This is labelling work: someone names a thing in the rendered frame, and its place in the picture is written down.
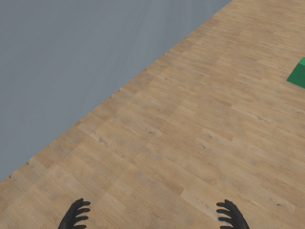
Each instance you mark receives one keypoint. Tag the right robot hand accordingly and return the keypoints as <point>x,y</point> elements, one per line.
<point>236,220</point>

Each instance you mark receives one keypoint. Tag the left robot hand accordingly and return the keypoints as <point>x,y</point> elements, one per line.
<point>70,218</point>

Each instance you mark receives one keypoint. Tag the carton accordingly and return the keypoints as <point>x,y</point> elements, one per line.
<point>298,74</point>

